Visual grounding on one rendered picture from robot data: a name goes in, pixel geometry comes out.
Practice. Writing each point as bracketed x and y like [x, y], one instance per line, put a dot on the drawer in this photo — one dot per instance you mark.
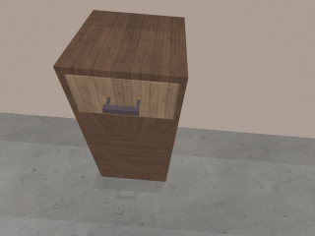
[157, 99]

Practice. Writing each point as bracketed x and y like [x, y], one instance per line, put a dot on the handle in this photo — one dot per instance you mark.
[121, 109]

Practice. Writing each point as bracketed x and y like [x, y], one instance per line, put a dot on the cabinet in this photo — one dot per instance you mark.
[128, 46]

